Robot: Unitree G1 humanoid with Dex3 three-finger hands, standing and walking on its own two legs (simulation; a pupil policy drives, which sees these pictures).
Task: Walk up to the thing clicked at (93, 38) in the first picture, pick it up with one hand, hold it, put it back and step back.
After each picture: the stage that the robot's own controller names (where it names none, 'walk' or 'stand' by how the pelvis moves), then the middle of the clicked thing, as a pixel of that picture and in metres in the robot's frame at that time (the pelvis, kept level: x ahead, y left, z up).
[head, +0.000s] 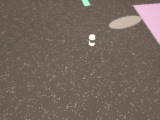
stand; (92, 40) +1.43 -0.10 -0.72
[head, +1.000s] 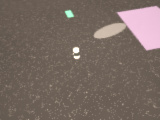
walk; (76, 53) +1.30 +0.18 -0.70
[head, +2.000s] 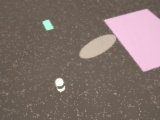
walk; (60, 84) +0.78 +0.27 -0.71
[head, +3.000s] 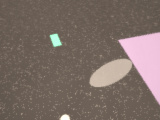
walk; out of the picture +0.46 +0.16 -0.70
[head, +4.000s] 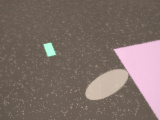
stand; out of the picture +0.36 +0.15 -0.72
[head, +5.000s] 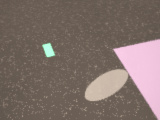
stand; out of the picture +0.34 +0.17 -0.72
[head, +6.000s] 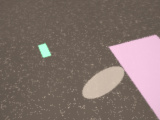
stand; out of the picture +0.35 +0.18 -0.73
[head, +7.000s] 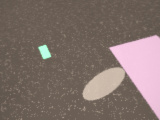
stand; out of the picture +0.34 +0.18 -0.73
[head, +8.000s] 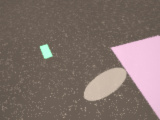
stand; out of the picture +0.33 +0.18 -0.73
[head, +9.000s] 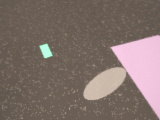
stand; out of the picture +0.34 +0.18 -0.73
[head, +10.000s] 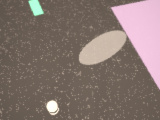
go down; (52, 107) +0.38 +0.16 -0.60
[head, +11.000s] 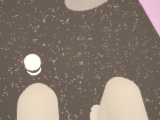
go down; (33, 65) +0.45 +0.18 -0.31
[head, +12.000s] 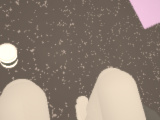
close in; (8, 56) +0.44 +0.20 -0.27
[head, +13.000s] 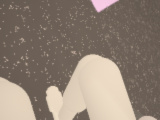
close; out of the picture +0.44 +0.23 -0.23
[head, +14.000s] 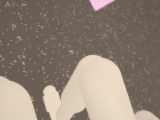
close; out of the picture +0.43 +0.23 -0.23
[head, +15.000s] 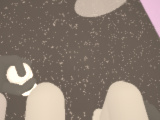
lift; (23, 80) +0.33 +0.21 -0.10
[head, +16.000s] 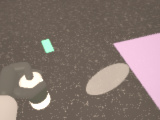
hold; (36, 91) +0.32 +0.17 +0.04
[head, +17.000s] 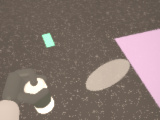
hold; (40, 96) +0.32 +0.16 -0.01
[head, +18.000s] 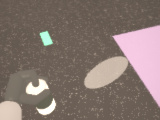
hold; (41, 97) +0.32 +0.16 -0.02
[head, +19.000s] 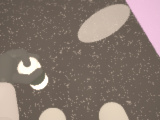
crouch; (34, 74) +0.39 +0.16 -0.09
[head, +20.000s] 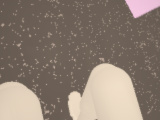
lower; out of the picture +0.48 +0.26 -0.23
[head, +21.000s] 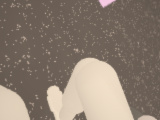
lower; out of the picture +0.50 +0.30 -0.25
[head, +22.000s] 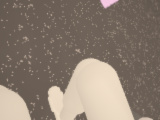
lower; out of the picture +0.51 +0.30 -0.25
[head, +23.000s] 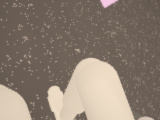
lower; out of the picture +0.51 +0.30 -0.25
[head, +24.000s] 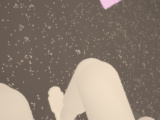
lower; out of the picture +0.50 +0.30 -0.25
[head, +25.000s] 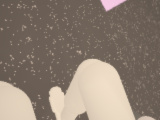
open; out of the picture +0.50 +0.30 -0.26
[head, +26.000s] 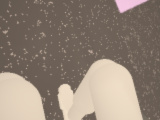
stand; out of the picture +0.48 +0.38 -0.27
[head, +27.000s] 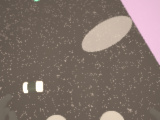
stand; (33, 86) +0.48 +0.30 -0.57
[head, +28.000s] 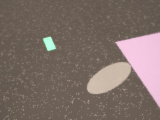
stand; out of the picture +0.44 +0.29 -0.69
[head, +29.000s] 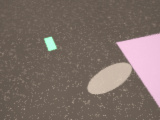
stand; out of the picture +0.44 +0.29 -0.69
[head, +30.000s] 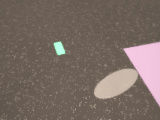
stand; out of the picture +0.46 +0.27 -0.74
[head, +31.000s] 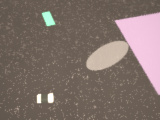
walk; (45, 98) +0.52 +0.23 -0.73
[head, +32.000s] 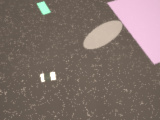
walk; (48, 76) +0.69 +0.30 -0.72
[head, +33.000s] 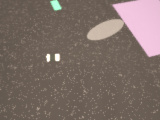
walk; (53, 57) +1.00 +0.29 -0.71
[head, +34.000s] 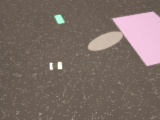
stand; (55, 65) +1.06 +0.30 -0.74
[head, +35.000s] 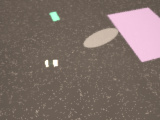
stand; (51, 63) +1.07 +0.33 -0.75
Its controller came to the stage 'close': yes
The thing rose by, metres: 0.70
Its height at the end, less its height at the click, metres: -0.02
